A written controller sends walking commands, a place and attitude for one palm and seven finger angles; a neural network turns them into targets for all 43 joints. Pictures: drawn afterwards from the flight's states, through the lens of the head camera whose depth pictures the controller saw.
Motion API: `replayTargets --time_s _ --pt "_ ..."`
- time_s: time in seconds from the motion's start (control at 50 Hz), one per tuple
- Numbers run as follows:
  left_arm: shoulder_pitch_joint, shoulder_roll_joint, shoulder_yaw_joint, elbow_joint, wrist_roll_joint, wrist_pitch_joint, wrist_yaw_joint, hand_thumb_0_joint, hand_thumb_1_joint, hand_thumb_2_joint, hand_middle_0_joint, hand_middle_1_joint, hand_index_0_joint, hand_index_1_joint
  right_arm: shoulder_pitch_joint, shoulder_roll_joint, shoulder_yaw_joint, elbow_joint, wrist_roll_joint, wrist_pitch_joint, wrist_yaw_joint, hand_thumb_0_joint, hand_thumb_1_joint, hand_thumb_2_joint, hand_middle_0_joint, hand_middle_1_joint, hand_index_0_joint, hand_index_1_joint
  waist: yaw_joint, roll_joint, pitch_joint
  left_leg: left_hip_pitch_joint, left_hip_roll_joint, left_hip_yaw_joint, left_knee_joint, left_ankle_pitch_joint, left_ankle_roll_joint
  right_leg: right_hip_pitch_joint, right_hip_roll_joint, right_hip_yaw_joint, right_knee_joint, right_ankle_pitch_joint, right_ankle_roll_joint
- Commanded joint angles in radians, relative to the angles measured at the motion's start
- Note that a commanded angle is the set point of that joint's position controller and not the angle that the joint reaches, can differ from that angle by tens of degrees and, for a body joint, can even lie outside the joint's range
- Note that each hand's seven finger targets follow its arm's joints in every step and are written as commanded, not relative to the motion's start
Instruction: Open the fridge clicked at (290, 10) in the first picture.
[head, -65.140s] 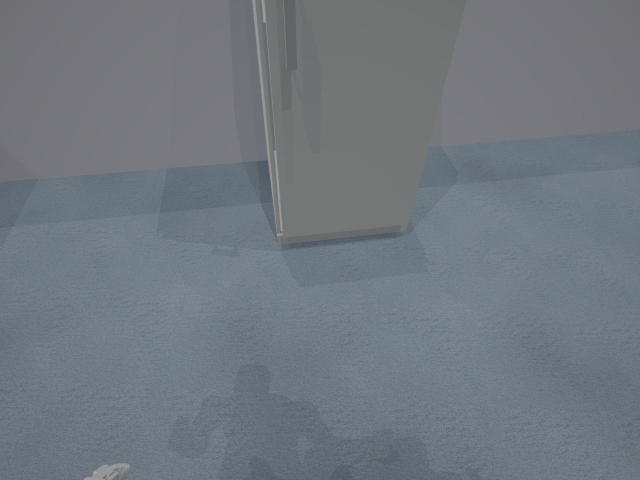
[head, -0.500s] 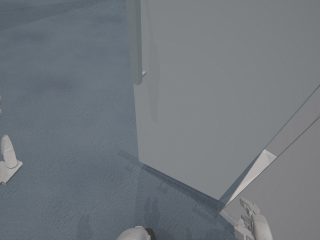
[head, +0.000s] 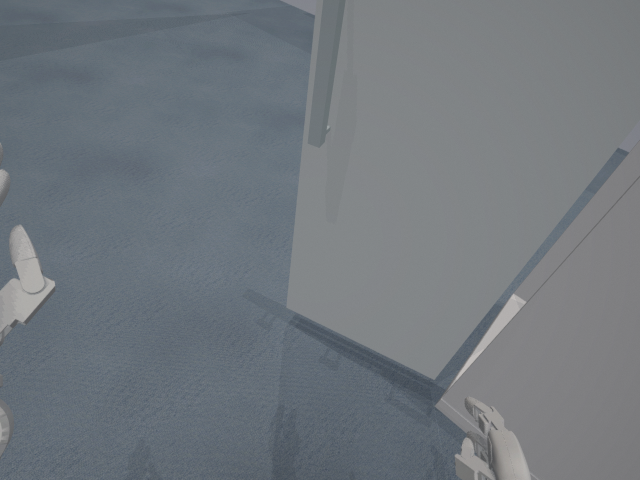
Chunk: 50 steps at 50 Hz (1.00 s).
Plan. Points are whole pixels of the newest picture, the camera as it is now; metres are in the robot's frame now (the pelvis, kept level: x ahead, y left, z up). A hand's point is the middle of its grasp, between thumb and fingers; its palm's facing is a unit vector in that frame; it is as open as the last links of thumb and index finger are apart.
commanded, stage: stop stepping back and stand still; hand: left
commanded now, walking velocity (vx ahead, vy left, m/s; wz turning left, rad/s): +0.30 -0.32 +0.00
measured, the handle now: (330, 68) +0.73 +0.08 +0.19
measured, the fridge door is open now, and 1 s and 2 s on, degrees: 107 107 107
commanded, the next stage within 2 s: let the arm hang, fingers relaxed in 0.72 s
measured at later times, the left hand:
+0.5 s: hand out of the picture +0.11 +0.32 +0.18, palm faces +0.49 -0.83 -0.27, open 7.4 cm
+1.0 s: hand out of the picture +0.09 +0.30 -0.07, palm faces +0.11 -0.91 -0.40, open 7.4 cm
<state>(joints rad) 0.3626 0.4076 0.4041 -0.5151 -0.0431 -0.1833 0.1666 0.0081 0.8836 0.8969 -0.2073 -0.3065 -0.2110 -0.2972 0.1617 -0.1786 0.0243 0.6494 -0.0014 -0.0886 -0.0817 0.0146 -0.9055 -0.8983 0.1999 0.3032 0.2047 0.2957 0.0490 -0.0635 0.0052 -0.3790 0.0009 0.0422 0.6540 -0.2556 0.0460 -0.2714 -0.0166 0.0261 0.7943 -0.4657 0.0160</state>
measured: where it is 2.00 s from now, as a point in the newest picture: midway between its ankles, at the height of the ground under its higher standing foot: outside the picture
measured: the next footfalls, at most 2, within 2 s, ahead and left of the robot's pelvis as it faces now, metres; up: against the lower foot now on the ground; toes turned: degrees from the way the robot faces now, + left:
right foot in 0.28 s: -0.05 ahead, -0.05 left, +0.00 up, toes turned +1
left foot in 0.50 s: -0.02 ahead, +0.18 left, +0.00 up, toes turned +4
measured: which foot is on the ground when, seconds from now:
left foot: down 0.00-0.24, up 0.26-0.48, down 0.50-1.00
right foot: up 0.00-0.26, down 0.28-1.00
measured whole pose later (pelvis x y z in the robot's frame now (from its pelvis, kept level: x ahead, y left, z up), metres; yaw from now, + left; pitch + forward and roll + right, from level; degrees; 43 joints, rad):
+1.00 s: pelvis -0.10 +0.06 -0.02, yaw +1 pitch +0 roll +3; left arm 0.24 0.28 0.13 0.42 0.03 0.07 0.03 0.00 0.91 0.90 -0.19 -0.30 -0.19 -0.29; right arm 0.18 -0.25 0.00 0.77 -0.06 -0.01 0.01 0.01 -0.91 -0.90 0.20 0.30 0.20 0.30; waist -0.04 0.02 -0.02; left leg -0.44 0.00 0.10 0.77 -0.33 0.02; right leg -0.43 -0.05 0.02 0.88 -0.48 0.02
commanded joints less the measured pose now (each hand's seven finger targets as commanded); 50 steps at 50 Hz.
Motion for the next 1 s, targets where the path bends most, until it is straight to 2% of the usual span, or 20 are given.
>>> replayTargets --time_s 0.0,0.06,0.12,0.18,0.24,0.3,0.42,0.48,0.5,0.58,0.64,0.66,0.68,0.78,0.8,0.82,0.86,0.88,0.92,0.98 --pt "-0.009 0.18 0.082 -0.163 -0.004 -0.039 0.0 0.0 0.9 0.9 -0.2 -0.3 -0.2 -0.3 -0.099 -0.152 -0.052 -0.179 -0.007 -0.066 -0.004 0.0 -0.9 -0.9 0.2 0.3 0.2 0.3 -0.04 0.201 -0.052 0.049 0.309 -0.408 -0.545 -0.302 -0.017 -0.111 0.031 0.018 0.174 -0.005 0.002" --pt "0.099 0.189 0.097 -0.348 -0.002 -0.051 -0.001 0.0 0.9 0.9 -0.2 -0.3 -0.2 -0.3 -0.129 -0.144 -0.051 -0.185 -0.02 -0.064 0.017 0.0 -0.9 -0.9 0.2 0.3 0.2 0.3 -0.015 0.286 -0.108 0.027 0.237 -0.268 -0.629 -0.428 -0.169 0.012 0.081 -0.062 0.121 0.055 -0.019" --pt "0.211 0.191 0.092 -0.395 -0.004 -0.021 0.015 0.0 0.9 0.9 -0.2 -0.3 -0.2 -0.3 -0.11 -0.133 -0.048 -0.204 -0.021 -0.046 0.016 0.0 -0.9 -0.9 0.2 0.3 0.2 0.3 -0.01 0.417 -0.127 -0.051 0.176 -0.081 -0.613 -0.457 -0.157 0.186 0.137 -0.19 -0.049 0.0 -0.047" --pt "0.244 0.221 0.118 -0.317 -0.004 0.017 0.029 0.0 0.9 0.9 -0.2 -0.3 -0.2 -0.3 -0.075 -0.123 -0.056 -0.205 -0.019 -0.019 -0.005 0.0 -0.9 -0.9 0.2 0.3 0.2 0.3 -0.021 0.273 -0.141 -0.075 0.122 -0.015 -0.389 -0.425 -0.139 0.314 0.135 -0.222 -0.323 -0.069 -0.096" --pt "0.111 0.233 0.15 -0.246 -0.008 0.026 0.03 0.0 0.9 0.9 -0.2 -0.3 -0.2 -0.3 -0.044 -0.122 -0.074 -0.157 0.002 -0.012 -0.019 0.0 -0.9 -0.9 0.2 0.3 0.2 0.3 -0.043 -0.18 0.004 -0.273 0.018 -0.014 0.517 -0.227 -0.084 -0.018 -0.365 0.4 -0.672 -0.161 -0.314" --pt "-0.025 0.247 0.181 -0.076 -0.004 -0.007 0.032 0.0 0.9 0.9 -0.2 -0.3 -0.2 -0.3 -0.036 -0.107 -0.066 -0.114 -0.025 -0.015 -0.015 0.0 -0.9 -0.9 0.2 0.3 0.2 0.3 -0.078 -0.092 -0.071 -0.202 0.106 -0.01 0.407 -0.106 -0.081 -0.015 -0.273 0.17 -0.589 -0.259 -0.166" --pt "-0.035 0.151 0.022 -0.15 0.003 -0.012 0.024 0.0 0.9 0.9 -0.2 -0.3 -0.2 -0.3 -0.037 -0.148 -0.058 -0.128 -0.014 -0.046 -0.042 0.0 -0.9 -0.9 0.2 0.3 0.2 0.3 -0.069 0.077 0.037 0.164 0.047 0.12 -0.054 -0.181 -0.041 -0.175 -0.182 0.048 -0.439 -0.26 -0.163" --pt "-0.055 0.179 0.059 -0.241 0.004 -0.05 0.022 0.0 0.9 0.9 -0.2 -0.3 -0.2 -0.3 -0.056 -0.197 -0.053 -0.166 -0.014 -0.062 -0.043 0.0 -0.9 -0.9 0.2 0.3 0.2 0.3 -0.075 0.381 0.105 0.122 0.371 -0.436 -0.473 -0.493 0.097 -0.294 0.04 -0.135 0.071 -0.089 -0.024" --pt "-0.051 0.234 0.111 -0.258 0.018 -0.063 0.02 0.0 0.9 0.9 -0.2 -0.3 -0.2 -0.3 -0.058 -0.181 -0.057 -0.174 -0.017 -0.06 -0.039 0.0 -0.9 -0.9 0.2 0.3 0.2 0.3 -0.065 0.3 0.109 0.09 0.399 -0.458 -0.535 -0.389 0.114 -0.276 0.012 -0.097 0.171 -0.029 -0.023" --pt "0.066 0.225 0.143 -0.321 0.013 -0.073 0.012 0.0 0.9 0.9 -0.2 -0.3 -0.2 -0.3 -0.06 -0.144 -0.051 -0.158 -0.019 -0.079 -0.003 0.0 -0.9 -0.9 0.2 0.3 0.2 0.3 -0.038 0.414 0.038 -0.095 0.286 -0.181 -0.446 -0.384 0.062 0.026 -0.001 -0.12 -0.015 -0.018 -0.032" --pt "0.186 0.233 0.17 -0.247 0.012 -0.054 0.022 0.0 0.9 0.9 -0.2 -0.3 -0.2 -0.3 -0.026 -0.141 -0.065 -0.173 -0.006 -0.078 0.005 0.0 -0.9 -0.9 0.2 0.3 0.2 0.3 -0.016 0.144 -0.036 -0.209 0.129 0.019 -0.05 -0.374 -0.021 0.236 -0.023 -0.04 -0.346 -0.039 -0.088" --pt "0.186 0.252 0.182 -0.224 0.007 -0.043 0.023 0.0 0.9 0.9 -0.2 -0.3 -0.2 -0.3 -0.035 -0.119 -0.07 -0.187 -0.004 -0.069 0.009 0.0 -0.9 -0.9 0.2 0.3 0.2 0.3 -0.017 -0.19 -0.032 -0.319 0.026 0.068 0.257 -0.31 -0.052 0.212 -0.233 0.353 -0.537 -0.167 -0.185" --pt "0.125 0.242 0.175 -0.236 -0.015 -0.046 0.027 0.0 0.9 0.9 -0.2 -0.3 -0.2 -0.3 -0.043 -0.125 -0.063 -0.178 0.006 -0.079 0.0 0.0 -0.9 -0.9 0.2 0.3 0.2 0.3 -0.026 -0.211 -0.025 -0.33 0.033 0.021 0.433 -0.261 -0.058 0.193 -0.337 0.454 -0.569 0.09 -0.23" --pt "0.127 0.186 0.157 -0.134 -0.015 -0.051 0.024 0.0 0.9 0.9 -0.2 -0.3 -0.2 -0.3 -0.022 -0.124 -0.052 -0.121 -0.007 -0.08 -0.001 0.0 -0.9 -0.9 0.2 0.3 0.2 0.3 -0.046 -0.041 -0.042 0.008 0.071 0.045 0.114 -0.118 -0.058 0.005 -0.233 0.134 -0.439 0.235 -0.181" --pt "-0.014 -0.054 -0.264 0.582 0.106 0.12 -0.113 0.0 0.9 0.9 -0.2 -0.3 -0.2 -0.3 0.035 -0.208 -0.098 0.105 -0.016 -0.074 0.11 0.0 -0.9 -0.9 0.2 0.3 0.2 0.3 -0.142 0.045 -0.007 -0.037 0.111 0.084 0.088 -0.086 -0.06 -0.039 -0.26 -0.134 -0.205 0.61 -0.118" --pt "0.009 -0.063 -0.282 0.624 0.085 0.187 -0.144 0.0 0.9 0.9 -0.2 -0.3 -0.2 -0.3 0.11 -0.174 -0.095 0.082 -0.007 0.004 0.107 0.0 -0.9 -0.9 0.2 0.3 0.2 0.3 -0.136 0.084 -0.067 0.159 0.085 0.025 0.036 0.104 -0.064 -0.189 -0.152 -0.077 -0.13 0.387 -0.075" --pt "0.035 -0.116 -0.3 0.661 0.072 0.213 -0.151 0.0 0.9 0.9 -0.2 -0.3 -0.2 -0.3 0.092 -0.248 -0.092 0.03 -0.028 0.04 0.087 0.0 -0.9 -0.9 0.2 0.3 0.2 0.3 -0.106 0.272 -0.045 0.065 0.38 -0.427 -0.254 0.142 0.143 -0.351 0.017 -0.071 0.297 -0.175 0.014" --pt "-0.03 -0.081 -0.303 0.677 0.076 0.215 -0.152 0.0 0.9 0.9 -0.2 -0.3 -0.2 -0.3 0.097 -0.266 -0.089 0.004 -0.045 0.051 0.08 0.0 -0.9 -0.9 0.2 0.3 0.2 0.3 -0.121 0.135 -0.013 -0.026 0.44 -0.516 -0.329 -0.008 0.208 -0.33 -0.008 0.024 0.393 -0.163 0.005" --pt "-0.097 -0.074 -0.311 0.759 0.081 0.197 -0.162 0.0 0.9 0.9 -0.2 -0.3 -0.2 -0.3 0.007 -0.246 -0.076 -0.02 -0.061 0.049 0.076 0.0 -0.9 -0.9 0.2 0.3 0.2 0.3 -0.069 -0.073 -0.004 -0.116 0.325 -0.426 -0.301 0.004 0.153 -0.195 -0.045 0.025 0.166 -0.093 0.009" --pt "-0.048 -0.031 -0.324 1.007 0.073 0.185 -0.15 0.0 0.9 0.9 -0.2 -0.3 -0.2 -0.3 -0.03 -0.213 -0.05 0.041 -0.047 0.066 0.074 0.0 -0.9 -0.9 0.2 0.3 0.2 0.3 -0.011 -0.043 -0.078 -0.115 0.142 -0.157 -0.105 0.213 0.028 0.088 -0.053 0.036 -0.199 0.327 0.0"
